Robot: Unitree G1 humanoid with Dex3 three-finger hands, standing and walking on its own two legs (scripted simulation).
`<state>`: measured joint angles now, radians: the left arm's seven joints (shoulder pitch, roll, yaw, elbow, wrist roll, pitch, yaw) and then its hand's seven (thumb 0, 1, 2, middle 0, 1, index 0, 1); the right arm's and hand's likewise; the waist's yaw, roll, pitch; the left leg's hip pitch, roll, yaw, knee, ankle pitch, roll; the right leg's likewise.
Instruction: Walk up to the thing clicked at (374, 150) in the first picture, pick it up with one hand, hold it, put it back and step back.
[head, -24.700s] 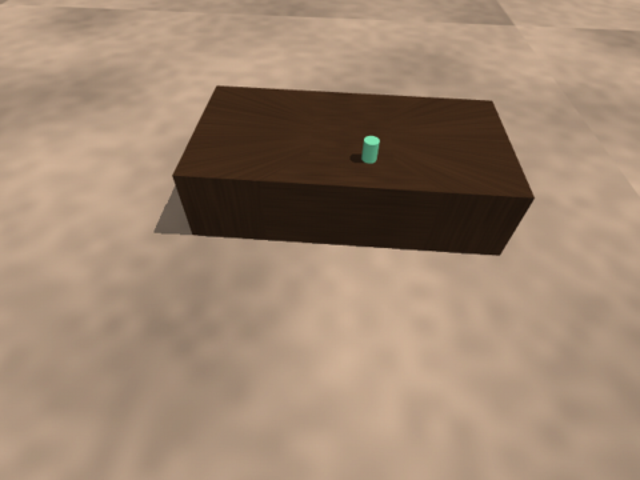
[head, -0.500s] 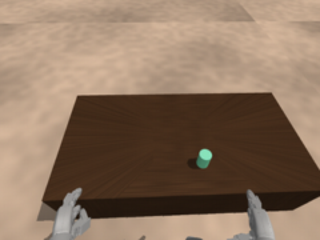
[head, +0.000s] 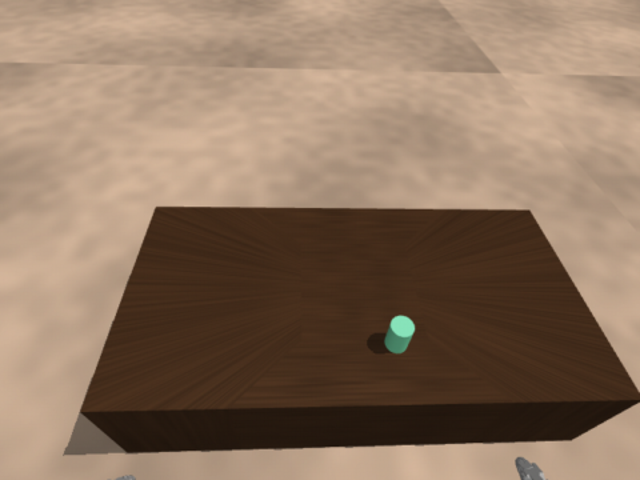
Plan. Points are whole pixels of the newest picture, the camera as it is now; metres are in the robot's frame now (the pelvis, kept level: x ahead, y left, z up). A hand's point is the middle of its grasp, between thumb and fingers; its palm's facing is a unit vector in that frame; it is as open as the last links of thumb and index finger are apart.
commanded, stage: home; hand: right
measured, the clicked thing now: (399, 334) +0.51 -0.22 -0.39
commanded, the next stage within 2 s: stand in 1.18 s
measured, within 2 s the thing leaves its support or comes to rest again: neither
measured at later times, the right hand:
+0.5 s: hand out of the picture +0.04 -0.24 -0.13, palm faces -0.02 +0.93 -0.38, open 17.4 cm
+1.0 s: hand out of the picture +0.06 -0.23 -0.13, palm faces -0.03 +0.93 -0.36, open 17.5 cm
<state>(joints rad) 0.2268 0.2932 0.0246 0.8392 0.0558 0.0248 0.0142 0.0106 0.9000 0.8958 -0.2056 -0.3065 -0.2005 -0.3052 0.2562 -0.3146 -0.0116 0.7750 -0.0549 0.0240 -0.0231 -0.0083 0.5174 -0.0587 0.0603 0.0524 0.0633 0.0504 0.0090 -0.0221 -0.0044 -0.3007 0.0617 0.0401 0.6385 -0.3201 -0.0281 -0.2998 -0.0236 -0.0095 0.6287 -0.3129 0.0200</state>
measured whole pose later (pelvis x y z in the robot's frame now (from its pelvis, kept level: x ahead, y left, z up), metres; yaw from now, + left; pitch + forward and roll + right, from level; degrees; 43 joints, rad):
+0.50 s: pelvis -0.01 +0.00 +0.02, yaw +0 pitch -4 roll -1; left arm 0.19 0.32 0.02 1.08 0.03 0.03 0.01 0.01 0.90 0.90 -0.20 -0.31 -0.20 -0.30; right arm 0.21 -0.31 0.00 1.08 -0.04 0.00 -0.03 0.00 0.53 -0.05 0.06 0.05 0.06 0.05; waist 0.00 -0.03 0.04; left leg -0.15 0.06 0.05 0.42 -0.20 -0.02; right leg -0.13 -0.02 -0.01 0.38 -0.17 0.03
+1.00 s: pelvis +0.00 +0.01 +0.02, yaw +0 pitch -3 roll +0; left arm 0.17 0.33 0.00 1.13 0.02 0.02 0.01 0.01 0.90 0.90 -0.20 -0.30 -0.20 -0.30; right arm 0.15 -0.32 0.01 1.12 -0.02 0.00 -0.02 0.00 0.54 -0.05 0.06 0.05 0.06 0.05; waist 0.01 -0.03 0.04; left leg -0.13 0.04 0.06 0.38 -0.19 -0.01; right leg -0.13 -0.04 0.00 0.36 -0.17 0.04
